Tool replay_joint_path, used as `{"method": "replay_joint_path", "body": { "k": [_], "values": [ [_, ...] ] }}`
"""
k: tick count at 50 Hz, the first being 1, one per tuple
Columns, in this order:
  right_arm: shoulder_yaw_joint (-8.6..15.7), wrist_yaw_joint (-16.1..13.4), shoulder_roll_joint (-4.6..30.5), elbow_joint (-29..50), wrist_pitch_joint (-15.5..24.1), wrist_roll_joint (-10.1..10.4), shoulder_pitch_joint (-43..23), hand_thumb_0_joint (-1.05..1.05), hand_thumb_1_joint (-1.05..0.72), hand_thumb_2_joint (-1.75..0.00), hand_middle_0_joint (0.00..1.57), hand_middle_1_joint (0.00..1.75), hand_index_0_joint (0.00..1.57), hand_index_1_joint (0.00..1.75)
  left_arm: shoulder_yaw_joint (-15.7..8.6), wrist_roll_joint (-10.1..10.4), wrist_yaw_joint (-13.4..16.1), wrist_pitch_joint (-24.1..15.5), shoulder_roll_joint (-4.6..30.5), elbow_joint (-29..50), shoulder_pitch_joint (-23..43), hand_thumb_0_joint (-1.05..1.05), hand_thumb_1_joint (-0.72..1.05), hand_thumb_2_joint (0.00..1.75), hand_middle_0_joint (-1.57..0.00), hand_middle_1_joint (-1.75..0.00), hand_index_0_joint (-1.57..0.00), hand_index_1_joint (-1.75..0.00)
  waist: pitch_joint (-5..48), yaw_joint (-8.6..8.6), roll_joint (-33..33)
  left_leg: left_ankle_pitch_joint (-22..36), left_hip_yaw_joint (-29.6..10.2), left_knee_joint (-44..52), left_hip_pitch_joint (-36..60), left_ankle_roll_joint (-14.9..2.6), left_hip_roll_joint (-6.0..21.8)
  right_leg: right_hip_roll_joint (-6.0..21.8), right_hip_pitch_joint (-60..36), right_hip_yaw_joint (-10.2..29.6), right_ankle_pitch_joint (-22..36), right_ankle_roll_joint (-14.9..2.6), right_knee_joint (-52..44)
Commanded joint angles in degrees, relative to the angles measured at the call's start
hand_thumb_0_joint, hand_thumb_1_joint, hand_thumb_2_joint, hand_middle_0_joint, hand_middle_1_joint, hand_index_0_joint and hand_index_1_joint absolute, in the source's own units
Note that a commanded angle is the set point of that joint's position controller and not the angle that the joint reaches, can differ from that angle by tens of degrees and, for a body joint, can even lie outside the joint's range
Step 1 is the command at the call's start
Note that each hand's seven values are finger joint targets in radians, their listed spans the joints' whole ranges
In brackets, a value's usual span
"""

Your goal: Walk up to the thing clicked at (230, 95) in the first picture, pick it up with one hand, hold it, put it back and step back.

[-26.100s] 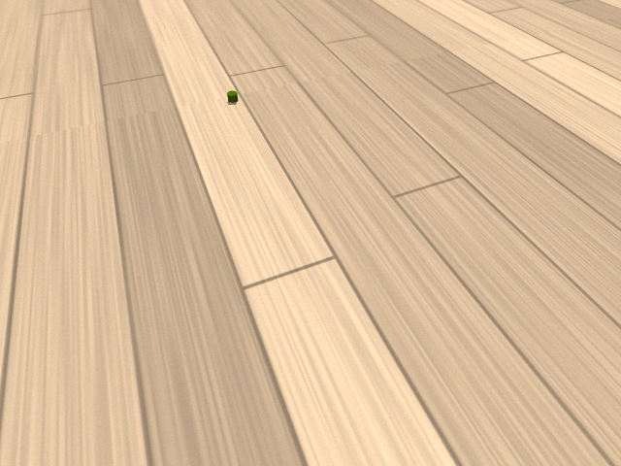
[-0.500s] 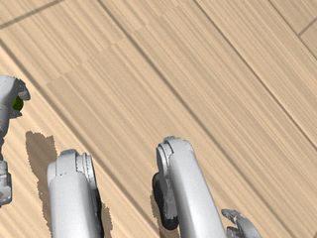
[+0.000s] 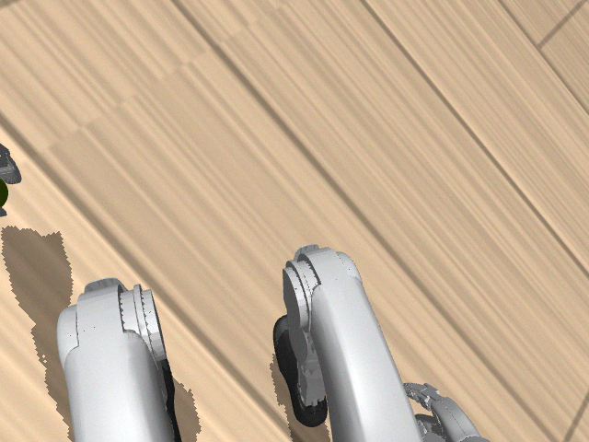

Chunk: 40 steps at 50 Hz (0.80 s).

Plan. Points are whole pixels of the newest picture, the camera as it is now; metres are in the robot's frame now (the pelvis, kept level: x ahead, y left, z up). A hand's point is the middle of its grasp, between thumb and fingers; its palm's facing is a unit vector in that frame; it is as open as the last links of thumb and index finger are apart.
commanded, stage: lower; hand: left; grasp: from above
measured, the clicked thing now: out of the picture +0.46 +0.35 -0.20
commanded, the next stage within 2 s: rest in 0.20 s
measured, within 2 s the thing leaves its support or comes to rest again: rests again in 1.30 s
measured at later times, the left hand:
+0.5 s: hand (0, 203) +0.45 +0.33 -0.23, palm faces -0.45 -0.12 -0.88, open 6.1 cm
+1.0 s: hand (14, 206) +0.45 +0.33 -0.26, palm faces -0.44 -0.13 -0.89, open 6.1 cm
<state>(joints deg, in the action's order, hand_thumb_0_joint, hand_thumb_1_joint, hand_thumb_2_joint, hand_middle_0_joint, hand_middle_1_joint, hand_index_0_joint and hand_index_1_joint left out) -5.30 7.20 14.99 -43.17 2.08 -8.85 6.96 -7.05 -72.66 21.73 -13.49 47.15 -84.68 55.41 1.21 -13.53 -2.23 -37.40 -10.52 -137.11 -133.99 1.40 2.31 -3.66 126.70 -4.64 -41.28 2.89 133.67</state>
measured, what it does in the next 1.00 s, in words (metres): stands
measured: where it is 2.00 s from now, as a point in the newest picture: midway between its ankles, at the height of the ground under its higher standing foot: (235, 405)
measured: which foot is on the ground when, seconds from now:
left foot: down 0.00-1.00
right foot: down 0.00-1.00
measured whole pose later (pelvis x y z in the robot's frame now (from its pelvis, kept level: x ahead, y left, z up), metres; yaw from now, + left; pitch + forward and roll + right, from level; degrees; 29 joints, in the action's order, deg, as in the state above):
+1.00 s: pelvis +0.00 +0.00 -0.03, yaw -5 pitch +28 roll -12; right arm -12.7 10.3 16.8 -41.3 7.2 -14.2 3.3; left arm -10.4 -74.0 31.4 -14.8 55.9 -93.4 55.1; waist -6.1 -17.6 -7.5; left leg -39.5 -15.9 -145.6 -136.1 2.0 2.6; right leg -5.9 128.0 -8.2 -41.1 3.8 138.7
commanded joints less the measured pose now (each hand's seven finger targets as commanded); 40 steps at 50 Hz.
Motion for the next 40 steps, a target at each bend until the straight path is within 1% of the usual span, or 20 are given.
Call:
{"method": "replay_joint_path", "body": {
  "k": [1,5,7,8,9,10,11,12,15,19,21,25,28,29,30,31,34,35,37,40],
  "values": [
    [3.76,-0.43,14.85,0.59,0.38,-0.38,11.12,0.00,-0.91,-0.90,0.20,0.30,0.20,0.30,-2.35,0.45,2.58,-0.52,16.74,6.46,16.75,0.00,0.66,0.39,-0.99,-0.54,-1.04,-0.48,35.51,-0.03,17.62,7.74,6.56,11.07,29.32,-2.78,-0.38,-0.78,-15.82,-5.64,13.67,-4.27,-13.43],
    [3.12,-0.28,15.20,0.57,0.44,-0.95,10.35,0.00,-0.91,-0.90,0.20,0.30,0.20,0.30,-3.12,-0.20,3.73,-1.91,17.93,7.24,16.90,0.00,0.69,0.39,-1.01,-0.55,-1.06,-0.49,37.56,0.17,20.25,9.04,6.05,10.23,31.71,-2.33,-0.21,-1.15,-15.84,-6.26,14.68,-4.35,-11.86],
    [3.16,-0.14,15.56,0.70,0.70,-1.34,10.26,0.00,-0.91,-0.90,0.20,0.30,0.20,0.30,-3.98,-0.15,4.49,-2.25,18.57,7.57,16.87,0.00,0.72,0.42,-1.02,-0.57,-1.08,-0.51,37.74,-0.10,21.03,9.28,5.85,9.65,32.42,-2.25,-0.08,-1.26,-15.27,-6.55,14.87,-4.28,-11.55],
    [3.20,-0.09,15.68,0.53,0.72,-1.42,9.99,0.00,-0.91,-0.90,0.20,0.30,0.20,0.30,-3.52,-0.69,4.73,-2.33,18.42,6.20,16.21,0.00,0.71,0.43,-1.02,-0.58,-1.07,-0.52,37.48,-0.61,20.97,9.08,5.71,9.19,31.77,-2.20,0.00,-1.32,-15.08,-6.76,14.81,-4.31,-11.13],
    [3.14,-0.03,15.93,0.61,0.76,-1.85,10.33,0.00,-0.91,-0.90,0.20,0.30,0.20,0.30,-4.44,-0.72,5.30,-2.56,19.11,7.55,16.88,0.00,0.73,0.44,-1.03,-0.59,-1.08,-0.53,38.07,-0.81,21.02,9.59,5.76,8.73,31.96,-2.32,-0.07,-1.29,-15.65,-6.72,15.47,-4.10,-11.22],
    [2.78,0.12,15.60,0.41,0.81,-1.99,10.35,0.00,-0.91,-0.90,0.20,0.30,0.20,0.30,-4.38,-1.43,5.58,-2.42,19.82,6.89,16.23,0.00,0.71,0.45,-1.02,-0.59,-1.07,-0.54,37.85,-0.67,21.89,10.23,5.90,8.67,31.82,-2.23,0.01,-1.38,-16.56,-6.62,16.10,-4.08,-10.96],
    [2.84,0.03,15.79,0.31,0.78,-1.95,9.80,0.00,-0.91,-0.90,0.20,0.30,0.20,0.30,-5.03,-0.84,6.22,-2.41,20.05,7.42,16.49,0.00,0.71,0.45,-1.02,-0.58,-1.08,-0.52,37.93,-0.08,21.76,9.86,5.81,8.55,31.64,-2.24,0.10,-1.44,-15.65,-6.64,15.84,-4.10,-10.83],
    [2.95,0.18,15.99,0.38,0.95,-2.14,9.91,0.00,-0.91,-0.90,0.20,0.30,0.20,0.30,-5.20,-1.35,6.53,-2.11,19.95,6.92,16.03,0.00,0.72,0.46,-1.03,-0.58,-1.08,-0.53,37.63,-0.69,22.22,10.24,5.68,8.16,32.66,-2.19,0.14,-1.39,-14.90,-6.96,15.83,-4.21,-10.39],
    [2.75,0.39,16.17,0.42,1.32,-2.38,9.26,0.00,-0.91,-0.90,0.20,0.30,0.20,0.30,-5.03,-1.24,7.38,-1.93,20.24,6.27,16.31,0.00,0.74,0.47,-1.03,-0.61,-1.09,-0.55,36.02,-0.98,23.43,8.40,5.39,8.28,31.27,-2.02,0.18,-1.57,-13.58,-7.26,14.50,-4.46,-9.94],
    [2.05,0.62,16.27,0.46,1.69,-2.66,8.88,0.00,-0.90,-0.89,0.20,0.30,0.20,0.30,-4.61,-1.21,8.20,-1.07,19.98,4.48,15.78,0.00,0.72,0.48,-1.01,-0.57,-1.06,-0.52,35.59,-1.11,22.61,8.92,5.21,7.37,30.23,-2.13,0.33,-1.82,-13.68,-7.58,15.24,-4.27,-9.51],
    [1.74,0.88,16.41,0.23,2.08,-2.92,9.37,0.00,-0.90,-0.89,0.20,0.30,0.20,0.30,-4.15,-1.14,8.27,-0.87,19.18,3.09,15.11,0.00,0.71,0.49,-1.00,-0.58,-1.06,-0.53,34.25,-2.02,22.15,9.47,5.08,6.93,30.39,-2.15,0.30,-1.75,-13.99,-7.81,15.77,-4.15,-9.25],
    [1.18,1.12,17.06,0.52,2.60,-3.18,8.99,0.00,-0.90,-0.89,0.20,0.30,0.20,0.30,-4.89,-0.30,8.60,-0.78,20.72,2.00,14.30,0.00,0.73,0.51,-1.02,-0.60,-1.07,-0.55,34.54,-1.87,20.70,10.07,4.66,6.07,29.08,-2.30,0.48,-2.00,-15.40,-8.12,16.65,-3.92,-9.33],
    [0.52,1.51,17.06,0.64,3.07,-3.78,9.19,0.00,-0.90,-0.89,0.20,0.30,0.20,0.30,-4.73,-0.72,8.79,-0.96,21.11,2.42,14.31,0.00,0.75,0.50,-1.02,-0.62,-1.08,-0.56,34.89,-2.70,22.12,12.26,4.44,5.59,30.58,-2.17,0.71,-2.23,-16.96,-8.45,18.76,-3.77,-8.65],
    [0.37,1.55,17.25,0.60,3.15,-3.58,8.58,0.00,-0.90,-0.90,0.20,0.30,0.20,0.30,-4.96,-0.39,9.02,-1.10,21.66,1.84,14.45,0.00,0.73,0.50,-1.02,-0.60,-1.07,-0.55,34.88,-2.28,21.62,11.26,4.32,5.59,29.90,-2.15,0.73,-2.34,-16.59,-8.41,17.78,-3.92,-8.81],
    [0.41,1.66,17.67,1.15,3.40,-3.69,8.72,0.00,-0.90,-0.90,0.20,0.30,0.20,0.30,-5.42,-0.66,9.13,-1.16,22.66,2.48,14.42,0.00,0.74,0.51,-1.02,-0.61,-1.08,-0.55,35.06,-2.80,21.57,12.98,4.26,4.83,30.20,-2.19,0.82,-2.34,-17.21,-8.54,19.45,-3.88,-8.40],
    [-0.01,1.69,17.45,0.80,3.34,-3.63,8.55,0.00,-0.90,-0.90,0.20,0.30,0.20,0.30,-5.79,-0.24,9.43,-1.25,22.56,1.31,13.84,0.00,0.74,0.50,-1.02,-0.60,-1.07,-0.54,34.88,-2.14,21.53,11.75,4.21,5.39,29.76,-2.15,0.75,-2.40,-17.43,-8.55,18.17,-3.88,-8.63],
    [-0.53,1.69,18.30,1.93,3.53,-4.24,7.75,0.00,-0.90,-0.90,0.20,0.30,0.20,0.30,-6.44,-0.64,10.25,-1.59,23.97,1.37,13.45,0.00,0.75,0.50,-1.03,-0.60,-1.08,-0.54,34.30,-2.60,21.51,12.89,4.08,4.40,29.30,-2.21,1.02,-2.54,-17.91,-8.96,19.46,-3.84,-8.53],
    [-0.89,1.92,17.71,1.05,3.62,-4.42,7.96,0.00,-0.90,-0.90,0.20,0.30,0.20,0.30,-4.95,-0.76,10.28,-1.53,22.42,0.26,14.02,0.00,0.74,0.49,-1.03,-0.59,-1.08,-0.53,32.19,-3.17,22.47,10.78,4.24,4.68,28.23,-2.13,0.82,-2.59,-16.67,-8.68,17.54,-4.03,-8.44],
    [-1.03,2.20,17.92,1.32,4.08,-4.51,7.37,0.00,-0.90,-0.90,0.20,0.30,0.20,0.30,-5.07,-1.09,10.58,-1.49,23.58,0.35,14.06,0.00,0.75,0.48,-1.03,-0.59,-1.08,-0.53,32.50,-3.20,23.37,10.30,3.80,4.86,29.14,-2.07,1.14,-2.93,-16.33,-8.96,17.34,-4.01,-8.24],
    [-1.12,2.35,18.47,1.37,4.51,-4.79,7.29,0.00,-0.90,-0.90,0.20,0.30,0.20,0.30,-5.35,-0.72,11.30,-1.25,23.48,-0.01,13.23,0.00,0.76,0.51,-1.04,-0.59,-1.09,-0.54,32.94,-3.31,23.73,10.78,3.52,5.00,30.45,-1.84,1.22,-2.94,-16.72,-9.55,17.59,-3.99,-7.74]
  ]
}}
